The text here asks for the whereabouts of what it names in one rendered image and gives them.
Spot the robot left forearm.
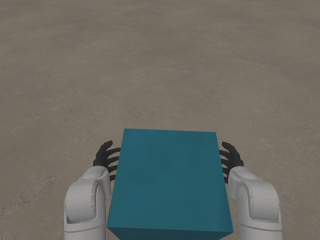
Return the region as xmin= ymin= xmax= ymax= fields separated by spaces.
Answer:
xmin=64 ymin=165 xmax=112 ymax=240

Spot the right robot hand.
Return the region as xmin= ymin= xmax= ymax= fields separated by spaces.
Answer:
xmin=219 ymin=141 xmax=244 ymax=184

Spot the left robot hand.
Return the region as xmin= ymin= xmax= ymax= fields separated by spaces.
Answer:
xmin=93 ymin=140 xmax=121 ymax=181

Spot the carton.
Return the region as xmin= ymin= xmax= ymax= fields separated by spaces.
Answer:
xmin=106 ymin=128 xmax=234 ymax=240

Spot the robot right forearm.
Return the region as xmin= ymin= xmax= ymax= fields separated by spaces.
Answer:
xmin=228 ymin=166 xmax=283 ymax=240

